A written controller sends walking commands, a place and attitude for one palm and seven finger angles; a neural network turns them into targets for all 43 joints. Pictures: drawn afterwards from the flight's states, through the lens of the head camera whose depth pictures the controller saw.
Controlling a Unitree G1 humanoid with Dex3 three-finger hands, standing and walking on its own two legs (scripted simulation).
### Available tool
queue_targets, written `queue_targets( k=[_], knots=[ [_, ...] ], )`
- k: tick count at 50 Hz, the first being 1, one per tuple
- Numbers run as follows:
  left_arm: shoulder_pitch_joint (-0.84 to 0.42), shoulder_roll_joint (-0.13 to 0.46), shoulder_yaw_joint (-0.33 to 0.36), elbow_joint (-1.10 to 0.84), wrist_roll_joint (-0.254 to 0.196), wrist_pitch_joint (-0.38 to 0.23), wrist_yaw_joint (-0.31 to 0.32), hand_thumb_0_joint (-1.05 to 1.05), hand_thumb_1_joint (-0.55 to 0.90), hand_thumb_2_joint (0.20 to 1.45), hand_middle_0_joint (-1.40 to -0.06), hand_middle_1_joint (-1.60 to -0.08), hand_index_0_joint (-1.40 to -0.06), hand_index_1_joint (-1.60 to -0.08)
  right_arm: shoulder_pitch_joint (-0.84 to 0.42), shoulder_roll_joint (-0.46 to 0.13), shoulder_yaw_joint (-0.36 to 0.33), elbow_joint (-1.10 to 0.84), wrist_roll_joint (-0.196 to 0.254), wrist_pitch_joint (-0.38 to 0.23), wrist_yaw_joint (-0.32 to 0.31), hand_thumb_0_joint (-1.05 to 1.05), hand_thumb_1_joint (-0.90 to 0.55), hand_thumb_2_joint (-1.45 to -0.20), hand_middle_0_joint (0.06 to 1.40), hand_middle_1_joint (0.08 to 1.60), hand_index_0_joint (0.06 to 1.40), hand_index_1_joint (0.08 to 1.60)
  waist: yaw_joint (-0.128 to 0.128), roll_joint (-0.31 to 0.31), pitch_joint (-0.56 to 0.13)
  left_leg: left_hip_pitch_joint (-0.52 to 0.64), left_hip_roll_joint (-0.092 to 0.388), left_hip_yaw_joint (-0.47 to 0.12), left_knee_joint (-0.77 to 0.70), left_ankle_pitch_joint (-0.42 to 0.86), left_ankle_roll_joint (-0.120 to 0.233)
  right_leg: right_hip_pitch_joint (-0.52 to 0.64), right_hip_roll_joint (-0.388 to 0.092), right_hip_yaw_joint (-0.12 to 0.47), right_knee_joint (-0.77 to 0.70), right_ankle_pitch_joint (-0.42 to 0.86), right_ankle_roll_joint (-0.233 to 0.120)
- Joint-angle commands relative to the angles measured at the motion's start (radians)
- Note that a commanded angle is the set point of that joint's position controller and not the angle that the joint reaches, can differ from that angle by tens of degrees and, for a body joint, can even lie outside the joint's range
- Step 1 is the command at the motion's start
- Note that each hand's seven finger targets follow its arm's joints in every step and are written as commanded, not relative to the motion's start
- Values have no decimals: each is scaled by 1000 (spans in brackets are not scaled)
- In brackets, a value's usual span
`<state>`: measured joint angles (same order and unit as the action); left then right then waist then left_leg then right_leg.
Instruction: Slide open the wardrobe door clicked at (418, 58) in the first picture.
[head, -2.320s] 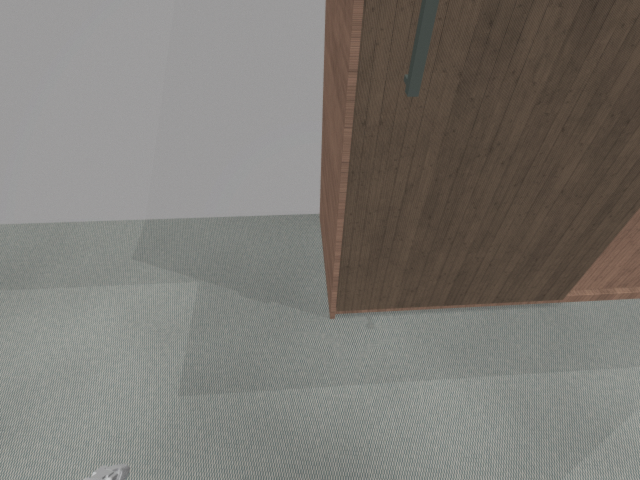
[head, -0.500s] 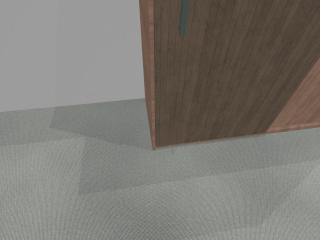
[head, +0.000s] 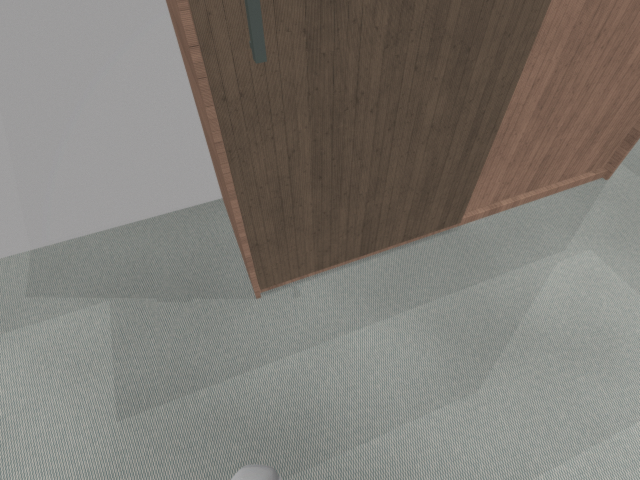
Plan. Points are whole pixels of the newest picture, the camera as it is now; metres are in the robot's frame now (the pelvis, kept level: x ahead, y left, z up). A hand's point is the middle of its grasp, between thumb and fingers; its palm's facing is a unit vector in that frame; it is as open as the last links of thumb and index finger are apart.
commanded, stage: walk to a spot facing it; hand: left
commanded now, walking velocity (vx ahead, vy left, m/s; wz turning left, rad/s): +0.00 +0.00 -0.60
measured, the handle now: out of the picture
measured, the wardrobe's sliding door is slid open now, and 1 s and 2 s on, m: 0.00 0.00 0.00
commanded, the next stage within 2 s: none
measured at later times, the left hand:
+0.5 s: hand out of the picture +0.09 +0.27 -0.18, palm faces -0.27 -0.94 -0.20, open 7.4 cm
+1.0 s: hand out of the picture +0.12 +0.14 -0.15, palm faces -0.55 -0.80 -0.23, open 7.4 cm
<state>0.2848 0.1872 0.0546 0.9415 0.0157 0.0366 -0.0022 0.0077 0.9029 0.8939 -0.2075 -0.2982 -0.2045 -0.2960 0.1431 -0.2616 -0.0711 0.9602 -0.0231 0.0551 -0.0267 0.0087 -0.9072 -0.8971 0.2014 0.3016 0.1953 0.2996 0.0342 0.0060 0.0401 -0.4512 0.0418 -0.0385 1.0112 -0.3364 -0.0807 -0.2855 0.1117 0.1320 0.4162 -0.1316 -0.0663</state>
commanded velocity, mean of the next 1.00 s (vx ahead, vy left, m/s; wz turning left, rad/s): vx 0.09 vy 0.00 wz -0.60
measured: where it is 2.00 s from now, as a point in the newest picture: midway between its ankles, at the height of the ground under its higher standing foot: outside the picture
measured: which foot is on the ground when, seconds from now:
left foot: up 0.00-0.16, down 0.18-0.74, up 0.76-1.00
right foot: down 0.00-0.18, up 0.20-0.72, down 0.74-1.00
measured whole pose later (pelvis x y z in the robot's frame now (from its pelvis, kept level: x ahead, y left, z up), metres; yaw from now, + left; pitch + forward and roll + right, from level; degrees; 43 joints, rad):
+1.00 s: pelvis -0.06 +0.03 +0.00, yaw -37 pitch -1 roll +1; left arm 0.24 0.18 0.05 0.94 0.01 -0.01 -0.01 0.01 0.90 0.89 -0.21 -0.30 -0.20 -0.30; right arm 0.25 -0.25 -0.08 0.97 -0.04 0.04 0.02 0.01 -0.91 -0.90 0.20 0.30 0.19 0.30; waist -0.02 0.03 0.01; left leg -0.52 0.14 0.05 1.07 -0.27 -0.09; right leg -0.17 0.04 0.01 0.41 -0.23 -0.05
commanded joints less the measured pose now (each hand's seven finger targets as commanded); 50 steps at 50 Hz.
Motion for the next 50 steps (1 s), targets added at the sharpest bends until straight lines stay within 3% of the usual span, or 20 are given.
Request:
queue_targets(
  k=[1, 4, 7, 8, 9, 10, 11, 14, 16, 23, 31, 34, 36, 37, 38, 39, 40, 41, 44, 50],
  knots=[
    [39, 221, 63, -67, 10, -16, 13, 0, 900, 900, -200, -300, -200, -300, -37, -66, -8, -103, 10, -36, -11, 0, -900, -900, 200, 300, 200, 300, 13, -138, -86, -43, -7, -5, -128, -61, 14, 139, -278, 369, -124, 34, -113],
    [-3, 234, 68, -85, 16, -6, 14, 0, 900, 900, -200, -300, -200, -300, -4, -59, -6, -108, 22, -47, -13, 0, -900, -900, 200, 300, 200, 300, 7, -148, -96, 86, -31, -1, -309, -99, 38, 68, -265, 405, -109, 64, -109],
    [-69, 240, 68, -101, 8, 3, 10, 0, 900, 900, -200, -300, -200, -300, 129, -63, -8, -79, 27, -59, -21, 0, -900, -900, 200, 300, 200, 300, -57, -154, -123, 315, -55, 19, -568, 44, 63, -52, -201, 376, -64, 14, -37],
    [-82, 212, 62, -117, 3, 5, 6, 0, 900, 900, -200, -300, -200, -300, 175, -98, -14, -72, 25, -68, -28, 0, -900, -900, 200, 300, 200, 300, -79, -85, -130, 454, 14, -39, -661, 49, 89, -185, -127, 308, 11, -112, 14],
    [-66, 146, 51, -130, -5, 7, -4, 0, 900, 900, -200, -300, -200, -300, 160, -181, -29, -85, 14, -71, -30, 0, -900, -900, 200, 300, 200, 300, -76, 194, -108, 519, 242, -280, -802, -81, 139, -365, 3, 141, 224, -297, 62],
    [-82, 156, 61, -138, 5, 7, -6, 0, 900, 900, -200, -300, -200, -300, 110, -222, -34, -115, 10, -64, -27, 0, -900, -900, 200, 300, 200, 300, -62, 263, -43, 363, 428, -413, -842, -58, 201, -393, 0, -16, 481, -404, 109],
    [-62, 195, 75, -121, 19, 11, -11, 0, 900, 900, -200, -300, -200, -300, 41, -183, -18, -141, 6, -61, -25, 0, -900, -900, 200, 300, 200, 300, -30, 159, -7, 220, 410, -374, -844, -43, 225, -334, -57, 2, 632, -346, 121],
    [11, 169, 79, -67, 26, 26, -32, 0, 900, 900, -200, -300, -200, -300, -53, -93, 15, -155, 6, -75, -28, 0, -900, -900, 200, 300, 200, 300, 34, 115, 34, 123, 217, -74, -791, 121, 154, -285, -77, -50, 844, -179, 134],
    [3, 148, 70, -64, 21, 28, -34, 0, 900, 900, -200, -300, -200, -300, 11, -87, 11, -135, 3, -78, -27, 0, -900, -900, 200, 300, 200, 300, 11, 123, 9, 241, 194, -16, -752, 205, 162, -331, -85, -71, 854, -164, 146],
    [-125, 119, 52, -93, 10, 32, -33, 0, 900, 900, -200, -300, -200, -300, 180, -102, -9, -72, 4, -80, -27, 0, -900, -900, 200, 300, 200, 300, -66, 118, 6, 398, 286, -9, -729, 341, 224, -345, -155, -114, 660, -230, 160],
    [-170, 82, 40, -107, 7, 25, -32, 0, 900, 900, -200, -300, -200, -300, 180, -123, -33, -32, -5, -69, -11, 0, -900, -900, 200, 300, 200, 300, -80, 195, -35, 347, 344, 111, -669, 370, 228, -159, -167, -200, 400, -309, 120],
    [-145, 86, 40, -105, 7, 12, -26, 0, 900, 900, -200, -300, -200, -300, 174, -130, -39, -23, -4, -66, -3, 0, -900, -900, 200, 300, 200, 300, -63, 175, -65, 319, 347, 161, -585, 384, 186, -50, -142, -228, 246, -245, 93],
    [-61, 133, 51, -84, 10, -6, -16, 0, 900, 900, -200, -300, -200, -300, 184, -111, -36, -27, 4, -61, 5, 0, -900, -900, 200, 300, 200, 300, -15, 64, -124, 193, 312, 250, -374, 290, 91, 189, -180, -183, 3, -48, 58],
    [-7, 249, 69, -70, 20, -24, -1, 0, 900, 900, -200, -300, -200, -300, 185, -41, -18, -60, 9, -53, 12, 0, -900, -900, 200, 300, 200, 300, 12, -261, -139, -56, 183, 306, -144, -111, 20, 346, -415, 143, -96, 160, -24],
    [46, 300, 81, -57, 3, -19, 12, 0, 900, 900, -200, -300, -200, -300, 101, -28, -7, -106, -1, -43, 9, 0, -900, -900, 200, 300, 200, 300, 47, -323, -121, -183, 92, 196, 39, -302, 0, 302, -518, 301, -97, 362, -105],
    [48, 279, 78, -54, -2, -15, 19, 0, 900, 900, -200, -300, -200, -300, 94, -49, -11, -110, 0, -35, 6, 0, -900, -900, 200, 300, 200, 300, 40, -203, -120, -201, 113, 111, 113, -238, 13, 295, -506, 227, -104, 202, -134],
    [2, 254, 81, -67, -1, -17, 22, 0, 900, 900, -200, -300, -200, -300, 76, -45, -10, -104, -2, -32, 10, 0, -900, -900, 200, 300, 200, 300, 29, -258, -87, -247, 122, 86, 129, -180, 15, 275, -440, 226, -154, -16, -108],
    [-34, 229, 73, -72, -2, -23, 20, 0, 900, 900, -200, -300, -200, -300, 50, -62, -15, -102, -6, -33, 16, 0, -900, -900, 200, 300, 200, 300, 19, -221, -38, -257, 118, 77, 151, -108, 10, 239, -410, 231, -186, -161, -100],
    [-64, 187, 53, -72, -2, -49, 10, 0, 900, 900, -200, -300, -200, -300, 81, -63, -25, -74, -15, -42, 34, 0, -900, -900, 200, 300, 200, 300, -24, -97, 4, -191, 113, 84, 109, 41, -5, 147, -332, 128, -203, -206, -76],
    [28, 192, 54, -44, 4, -79, -2, 0, 900, 900, -200, -300, -200, -300, 28, -53, -28, -102, -15, -56, 41, 0, -900, -900, 200, 300, 200, 300, -7, -138, 34, -224, 96, 75, 10, 91, -19, 154, -312, 194, -240, -285, -100]
  ],
)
